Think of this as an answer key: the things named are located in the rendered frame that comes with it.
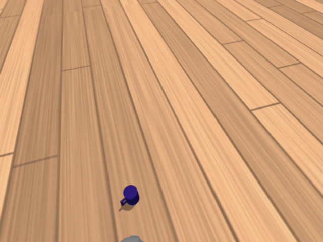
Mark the mug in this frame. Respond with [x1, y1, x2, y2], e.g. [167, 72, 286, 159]
[120, 185, 139, 206]

